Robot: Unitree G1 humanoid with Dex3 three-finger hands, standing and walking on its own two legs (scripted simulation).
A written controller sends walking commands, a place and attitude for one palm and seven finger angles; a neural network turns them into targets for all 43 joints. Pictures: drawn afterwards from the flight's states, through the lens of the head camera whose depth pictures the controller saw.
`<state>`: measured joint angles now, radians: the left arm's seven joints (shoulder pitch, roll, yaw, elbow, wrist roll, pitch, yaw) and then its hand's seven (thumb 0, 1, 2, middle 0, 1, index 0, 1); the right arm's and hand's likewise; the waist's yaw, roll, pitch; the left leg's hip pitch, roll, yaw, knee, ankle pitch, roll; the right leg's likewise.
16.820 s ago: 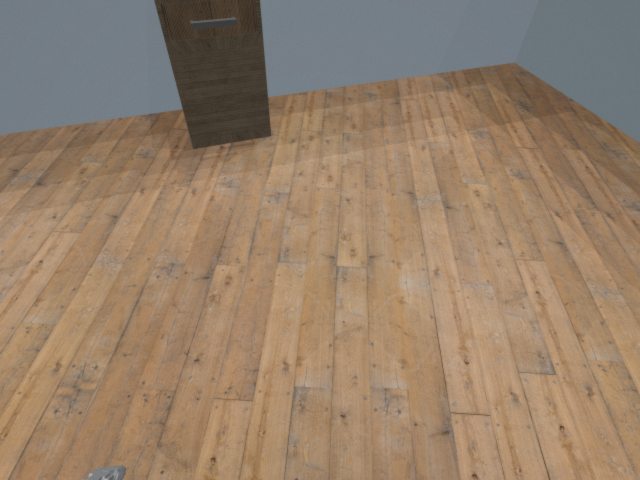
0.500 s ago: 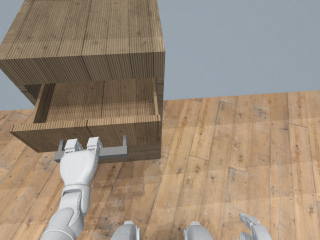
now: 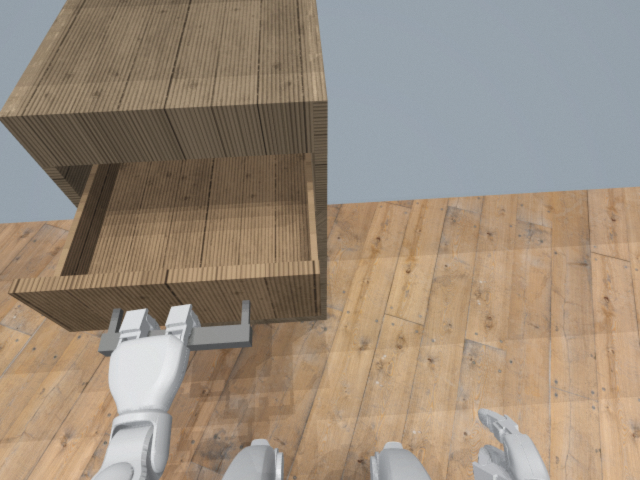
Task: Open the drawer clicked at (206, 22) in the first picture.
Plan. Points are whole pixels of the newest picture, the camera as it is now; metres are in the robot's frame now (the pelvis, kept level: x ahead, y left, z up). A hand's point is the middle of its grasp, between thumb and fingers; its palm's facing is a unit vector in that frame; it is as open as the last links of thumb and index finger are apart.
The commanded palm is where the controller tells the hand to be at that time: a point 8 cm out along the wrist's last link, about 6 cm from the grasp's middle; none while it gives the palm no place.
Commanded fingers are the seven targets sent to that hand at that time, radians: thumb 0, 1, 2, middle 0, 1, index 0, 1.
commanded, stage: pull the drawer open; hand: left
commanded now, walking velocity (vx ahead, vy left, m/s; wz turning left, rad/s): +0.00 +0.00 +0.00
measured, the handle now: (180, 325) +0.32 +0.21 -0.04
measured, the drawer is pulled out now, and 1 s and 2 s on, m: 0.21 0.30 0.30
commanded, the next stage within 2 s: open the thumb to release the handle in 1.04 s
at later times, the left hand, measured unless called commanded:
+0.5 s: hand (162, 418) +0.21 +0.21 -0.06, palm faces -0.07 -0.09 -0.99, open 6.1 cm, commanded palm +0.16 +0.21 -0.01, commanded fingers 0.00 0.90 0.90 -0.40 -1.35 -0.40 -1.35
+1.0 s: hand (156, 454) +0.17 +0.21 -0.06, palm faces -0.09 -0.10 -0.99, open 6.3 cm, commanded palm +0.12 +0.20 -0.01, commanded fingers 0.00 0.90 0.90 -0.40 -1.35 -0.40 -1.35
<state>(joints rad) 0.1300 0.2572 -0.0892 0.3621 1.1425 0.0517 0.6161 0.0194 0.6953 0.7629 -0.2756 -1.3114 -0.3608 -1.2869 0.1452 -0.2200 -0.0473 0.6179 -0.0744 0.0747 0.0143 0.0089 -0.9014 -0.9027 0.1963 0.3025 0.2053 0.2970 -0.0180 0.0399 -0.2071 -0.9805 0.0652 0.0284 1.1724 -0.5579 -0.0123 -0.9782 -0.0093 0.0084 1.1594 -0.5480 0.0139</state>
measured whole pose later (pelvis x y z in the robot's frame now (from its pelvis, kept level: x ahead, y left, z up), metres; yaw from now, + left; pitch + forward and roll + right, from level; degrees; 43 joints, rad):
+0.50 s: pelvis +0.01 -0.01 -0.01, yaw +0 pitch +22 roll +0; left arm 0.40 0.26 -0.08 0.14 1.14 0.00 0.62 0.02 0.70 0.74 -0.25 -1.29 -0.35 -1.26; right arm 0.11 -0.22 -0.03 0.55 -0.09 0.06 0.03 0.01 -0.90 -0.90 0.20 0.30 0.21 0.30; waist 0.00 0.03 -0.22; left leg -1.00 0.07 0.03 1.22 -0.59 -0.02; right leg -1.00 0.00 0.01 1.22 -0.59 0.00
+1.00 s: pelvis +0.00 -0.01 -0.02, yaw +0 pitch +22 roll +1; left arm 0.53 0.28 -0.04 0.03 1.13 -0.09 0.58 0.02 0.70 0.74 -0.23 -1.28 -0.33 -1.23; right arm 0.10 -0.21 -0.02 0.51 -0.10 0.06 0.04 0.01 -0.90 -0.90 0.20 0.30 0.21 0.30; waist 0.02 0.03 -0.24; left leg -1.06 0.07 0.02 1.28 -0.60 -0.03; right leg -1.07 -0.01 0.01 1.30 -0.61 -0.01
